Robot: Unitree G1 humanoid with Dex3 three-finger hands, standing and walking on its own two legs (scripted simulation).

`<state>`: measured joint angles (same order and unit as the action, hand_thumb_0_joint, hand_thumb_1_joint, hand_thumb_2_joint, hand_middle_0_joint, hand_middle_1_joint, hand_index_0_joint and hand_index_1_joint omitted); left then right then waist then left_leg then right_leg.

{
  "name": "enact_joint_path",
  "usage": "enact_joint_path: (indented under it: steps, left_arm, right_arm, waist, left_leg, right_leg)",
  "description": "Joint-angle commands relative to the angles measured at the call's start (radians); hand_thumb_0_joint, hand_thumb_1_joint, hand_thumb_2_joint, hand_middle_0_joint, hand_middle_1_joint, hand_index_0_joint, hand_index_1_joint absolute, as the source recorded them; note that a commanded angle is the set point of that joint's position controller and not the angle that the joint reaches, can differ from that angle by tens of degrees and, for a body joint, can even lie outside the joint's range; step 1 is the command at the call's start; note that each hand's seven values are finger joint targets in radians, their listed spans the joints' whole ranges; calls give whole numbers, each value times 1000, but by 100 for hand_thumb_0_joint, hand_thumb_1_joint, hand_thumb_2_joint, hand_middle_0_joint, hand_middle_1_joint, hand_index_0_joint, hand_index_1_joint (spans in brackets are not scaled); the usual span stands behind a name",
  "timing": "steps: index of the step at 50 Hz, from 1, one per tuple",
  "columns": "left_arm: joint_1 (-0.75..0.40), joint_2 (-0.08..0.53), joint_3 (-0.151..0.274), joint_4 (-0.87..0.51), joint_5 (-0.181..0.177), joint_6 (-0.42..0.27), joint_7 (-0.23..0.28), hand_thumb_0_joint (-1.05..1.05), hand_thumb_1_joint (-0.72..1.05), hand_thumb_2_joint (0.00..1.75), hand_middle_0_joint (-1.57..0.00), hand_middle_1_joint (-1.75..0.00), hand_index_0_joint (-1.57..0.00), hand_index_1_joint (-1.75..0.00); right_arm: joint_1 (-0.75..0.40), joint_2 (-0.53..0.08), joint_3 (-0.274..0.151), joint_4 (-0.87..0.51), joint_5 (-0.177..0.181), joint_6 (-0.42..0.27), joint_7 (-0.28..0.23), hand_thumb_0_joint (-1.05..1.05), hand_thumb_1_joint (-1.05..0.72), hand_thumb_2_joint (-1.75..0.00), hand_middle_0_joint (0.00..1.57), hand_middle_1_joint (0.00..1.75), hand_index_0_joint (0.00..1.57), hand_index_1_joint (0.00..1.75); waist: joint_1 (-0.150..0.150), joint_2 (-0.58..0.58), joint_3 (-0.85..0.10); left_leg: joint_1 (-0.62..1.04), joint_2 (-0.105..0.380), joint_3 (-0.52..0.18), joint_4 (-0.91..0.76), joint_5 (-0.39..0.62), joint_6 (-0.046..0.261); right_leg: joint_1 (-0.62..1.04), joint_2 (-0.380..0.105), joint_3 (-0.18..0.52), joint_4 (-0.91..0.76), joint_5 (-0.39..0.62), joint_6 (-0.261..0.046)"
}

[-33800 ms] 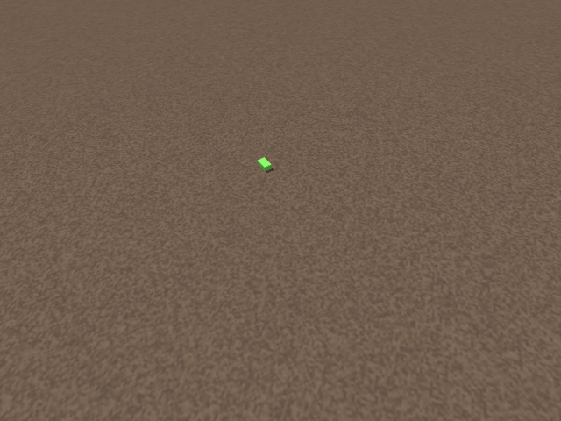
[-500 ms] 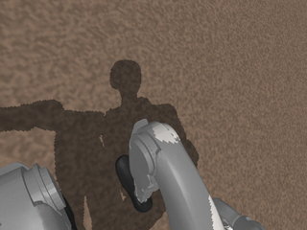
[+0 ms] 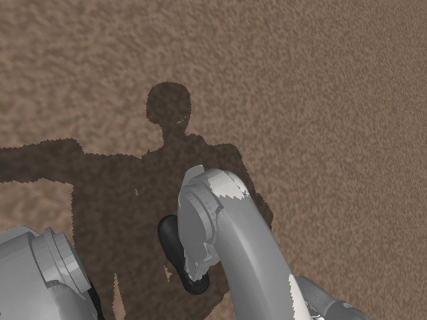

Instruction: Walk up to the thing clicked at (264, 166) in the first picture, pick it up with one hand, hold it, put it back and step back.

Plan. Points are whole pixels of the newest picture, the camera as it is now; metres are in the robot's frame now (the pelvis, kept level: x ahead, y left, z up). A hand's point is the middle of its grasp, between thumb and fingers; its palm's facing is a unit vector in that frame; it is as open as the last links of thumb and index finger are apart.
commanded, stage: open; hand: left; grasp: from above
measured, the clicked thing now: out of the picture +0.44 +0.35 -0.28
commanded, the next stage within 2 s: withdraw in 0.36 s
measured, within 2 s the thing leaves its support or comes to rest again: neither
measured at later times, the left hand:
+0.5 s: hand out of the picture +0.43 +0.35 -0.25, palm faces -0.43 -0.17 -0.89, open 12.4 cm
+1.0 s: hand out of the picture +0.43 +0.36 -0.10, palm faces -0.37 -0.09 -0.92, open 12.7 cm
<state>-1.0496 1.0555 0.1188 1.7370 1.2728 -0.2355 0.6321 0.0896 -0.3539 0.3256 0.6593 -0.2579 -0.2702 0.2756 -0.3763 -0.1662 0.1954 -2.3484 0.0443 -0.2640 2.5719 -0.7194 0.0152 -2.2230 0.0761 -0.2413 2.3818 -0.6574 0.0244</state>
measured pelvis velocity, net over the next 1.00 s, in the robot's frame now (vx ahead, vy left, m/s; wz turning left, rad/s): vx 0.00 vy -0.01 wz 0.11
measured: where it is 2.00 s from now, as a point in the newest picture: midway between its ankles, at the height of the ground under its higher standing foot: (144, 296)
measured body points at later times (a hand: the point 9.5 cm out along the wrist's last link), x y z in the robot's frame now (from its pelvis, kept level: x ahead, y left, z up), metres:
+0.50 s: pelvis +0.00 +0.00 +0.00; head +0.28 +0.14 +0.33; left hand +0.45 +0.35 -0.20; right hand +0.07 -0.25 -0.05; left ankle +0.06 +0.12 -0.27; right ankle +0.11 -0.10 -0.27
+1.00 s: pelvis +0.00 -0.01 +0.04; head +0.21 +0.09 +0.43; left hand +0.44 +0.36 -0.05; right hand +0.12 -0.25 -0.06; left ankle +0.06 +0.12 -0.27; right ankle +0.11 -0.10 -0.27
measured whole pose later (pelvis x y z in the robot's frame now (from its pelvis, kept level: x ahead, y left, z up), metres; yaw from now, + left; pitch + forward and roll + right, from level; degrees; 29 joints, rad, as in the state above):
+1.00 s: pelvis +0.00 -0.01 +0.04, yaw +6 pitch +33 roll -10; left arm -0.91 0.72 -0.01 1.28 1.14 -0.08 0.32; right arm 0.13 -0.31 0.10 0.69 -0.11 -0.11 0.26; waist -0.22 0.01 -0.08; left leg -2.30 0.03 -0.14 2.39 -0.68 0.02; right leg -2.20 0.04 -0.14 2.29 -0.67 0.01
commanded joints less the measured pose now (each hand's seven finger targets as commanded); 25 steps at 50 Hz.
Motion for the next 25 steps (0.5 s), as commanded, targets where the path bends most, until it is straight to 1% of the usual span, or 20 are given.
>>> enact_joint_path:
  steps: [1, 3, 4, 5, 6, 7, 8, 10, 11, 12, 14, 15, 16, 17, 18, 19, 20, 21, 24, 25]
  left_arm:
    - [-217, 231, 19, -120, -19, 8, 34, 0, -12, 65, -42, -65, -42, -64]
    - [-208, 214, -2, -85, -15, 13, 27, 0, -15, 67, -40, -66, -40, -66]
    - [-197, 217, 7, -90, -17, 13, 26, 0, -17, 69, -38, -68, -38, -68]
    - [-231, 243, 28, -155, -20, 5, 29, 0, -16, 68, -38, -67, -38, -68]
    - [-211, 230, 30, -128, -23, 7, 29, 0, -16, 68, -38, -69, -38, -69]
    - [-200, 208, 9, -113, -25, 9, 25, 0, -19, 71, -36, -70, -36, -70]
    - [-187, 213, 21, -113, -21, 7, 25, 0, -20, 71, -34, -71, -35, -71]
    - [-198, 192, 1, -84, -24, 5, 22, 0, -21, 72, -33, -73, -33, -73]
    - [-220, 199, 2, -106, -20, 1, 20, 0, -21, 72, -32, -75, -33, -74]
    - [-219, 221, 15, -122, -28, -1, 25, 0, -22, 73, -31, -76, -31, -76]
    - [-232, 208, -4, -113, -15, -3, 19, 0, -22, 73, -31, -77, -31, -76]
    - [-205, 207, 6, -92, -18, -1, 20, 0, -24, 75, -30, -77, -31, -77]
    - [-219, 219, 14, -125, -20, -7, 22, 0, -23, 74, -30, -77, -31, -77]
    - [-227, 214, 4, -108, -17, -10, 22, 0, -22, 73, -29, -79, -31, -77]
    - [-210, 223, 14, -101, -17, -11, 24, 0, -22, 74, -29, -80, -30, -79]
    - [-195, 213, 3, -76, -9, -7, 24, 0, -23, 75, -28, -80, -29, -79]
    - [-221, 218, 5, -108, -10, -11, 26, 0, -23, 75, -29, -80, -30, -79]
    - [-187, 219, 8, -72, -9, -6, 29, 0, -23, 75, -28, -81, -30, -79]
    - [-209, 234, 13, -102, -9, -5, 30, 0, -26, 78, -28, -78, -29, -77]
    - [-227, 244, 19, -142, -10, -8, 29, 0, -25, 78, -28, -76, -29, -75]
  right_arm:
    - [179, -332, -97, 16, 9, -6, -12, 0, -89, -90, 20, 30, 20, 30]
    - [173, -337, -106, 11, 8, -6, -11, 0, -89, -90, 20, 30, 20, 30]
    - [182, -326, -96, 9, 9, -5, -11, 0, -89, -90, 20, 30, 20, 30]
    - [198, -337, -103, 10, 11, -2, -10, 0, -89, -90, 20, 30, 20, 30]
    - [196, -333, -104, 12, 9, 1, -11, 0, -89, -90, 20, 30, 20, 30]
    - [176, -337, -112, 10, 12, -1, -12, 0, -89, -90, 20, 30, 20, 30]
    - [191, -323, -103, 19, 11, 2, -10, 0, -89, -90, 20, 30, 20, 30]
    - [189, -317, -96, 19, 8, 6, -9, 0, -89, -90, 20, 30, 20, 30]
    - [196, -319, -98, 18, 9, 6, -9, 0, -89, -90, 20, 30, 20, 30]
    - [190, -327, -100, 15, 12, 10, -14, 0, -89, -90, 20, 30, 20, 30]
    - [189, -333, -104, 15, 8, 5, -12, 0, -89, -90, 20, 30, 20, 30]
    - [195, -327, -98, 14, 8, 8, -13, 0, -89, -90, 20, 30, 20, 30]
    - [193, -328, -98, 15, 13, 9, -15, 0, -89, -90, 20, 30, 20, 30]
    - [190, -323, -94, 17, 11, 6, -14, 0, -89, -90, 20, 30, 20, 30]
    - [186, -330, -98, 18, 10, 8, -15, 0, -89, -90, 20, 30, 20, 30]
    - [188, -325, -95, 10, 7, 10, -17, 0, -89, -90, 20, 30, 20, 30]
    - [187, -327, -94, 6, 8, 12, -15, 0, -89, -90, 20, 30, 20, 30]
    - [189, -325, -93, 5, 6, 14, -19, 0, -89, -90, 20, 30, 20, 30]
    - [200, -330, -97, 6, 3, 10, -21, 0, -89, -90, 20, 30, 20, 30]
    - [194, -322, -93, 8, 5, 6, -16, 0, -89, -90, 20, 30, 20, 30]
  waist:
    - [-38, 576, -632]
    - [-46, 573, -605]
    - [-45, 544, -609]
    - [-39, 576, -657]
    - [-36, 588, -671]
    - [-32, 571, -661]
    - [-34, 581, -666]
    - [-51, 559, -648]
    - [-58, 561, -640]
    - [-42, 561, -652]
    - [-54, 575, -627]
    - [-55, 545, -626]
    - [-43, 558, -650]
    - [-50, 567, -632]
    - [-40, 575, -635]
    - [-51, 554, -621]
    - [-49, 547, -628]
    - [-49, 529, -623]
    - [-49, 556, -634]
    - [-39, 563, -651]
  left_leg:
    - [490, 30, 59, -288, 216, -15]
    - [477, 29, 68, -279, 201, -12]
    - [469, 29, 70, -275, 213, -9]
    - [492, 26, 65, -282, 240, -11]
    - [511, 28, 64, -283, 261, -14]
    - [502, 30, 62, -278, 248, -14]
    - [519, 31, 58, -283, 276, -19]
    - [493, 31, 61, -274, 266, -14]
    - [493, 29, 63, -273, 262, -11]
    - [490, 29, 66, -278, 256, -10]
    - [490, 29, 68, -269, 234, -10]
    - [486, 29, 70, -271, 247, -9]
    - [490, 26, 68, -277, 244, -10]
    - [493, 29, 62, -277, 235, -13]
    - [499, 29, 60, -290, 235, -16]
    - [483, 29, 64, -283, 221, -11]
    - [476, 28, 63, -281, 222, -9]
    - [466, 27, 76, -277, 219, -5]
    - [485, 27, 77, -276, 228, -7]
    - [500, 29, 72, -267, 244, -9]
  right_leg:
    - [339, 47, -59, -202, 250, -42]
    - [330, 45, -53, -202, 244, -43]
    - [349, 49, -53, -208, 256, -39]
    - [360, 44, -55, -203, 271, -41]
    - [375, 46, -54, -200, 289, -44]
    - [350, 47, -56, -195, 279, -43]
    - [362, 48, -60, -192, 295, -43]
    - [366, 50, -58, -195, 298, -41]
    - [359, 48, -58, -197, 292, -40]
    - [374, 49, -55, -210, 289, -41]
    - [338, 44, -55, -201, 269, -41]
    - [365, 50, -55, -213, 283, -38]
    - [360, 46, -57, -209, 273, -40]
    - [341, 42, -59, -199, 264, -41]
    - [341, 44, -61, -200, 259, -43]
    - [353, 47, -57, -206, 258, -41]
    - [349, 46, -59, -208, 255, -40]
    - [379, 52, -50, -224, 263, -38]
    - [372, 47, -49, -215, 266, -38]
    - [363, 43, -53, -206, 275, -36]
